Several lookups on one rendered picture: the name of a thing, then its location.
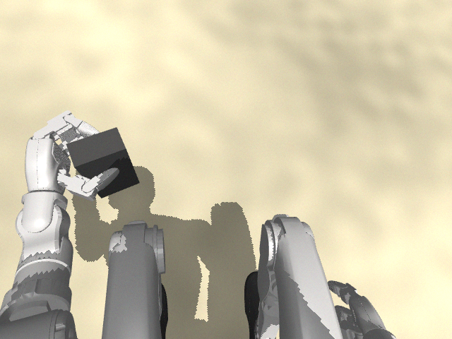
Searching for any left robot hand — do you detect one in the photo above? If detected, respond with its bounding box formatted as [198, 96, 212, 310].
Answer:
[25, 110, 119, 201]

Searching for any carton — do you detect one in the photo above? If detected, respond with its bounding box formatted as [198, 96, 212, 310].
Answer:
[66, 127, 140, 198]

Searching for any right robot foot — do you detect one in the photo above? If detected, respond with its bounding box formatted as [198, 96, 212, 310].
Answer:
[244, 271, 276, 339]

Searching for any left robot arm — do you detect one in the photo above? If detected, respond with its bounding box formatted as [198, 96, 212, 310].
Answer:
[0, 190, 77, 339]

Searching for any right robot hand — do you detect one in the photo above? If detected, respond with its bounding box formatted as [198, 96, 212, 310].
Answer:
[328, 280, 386, 339]

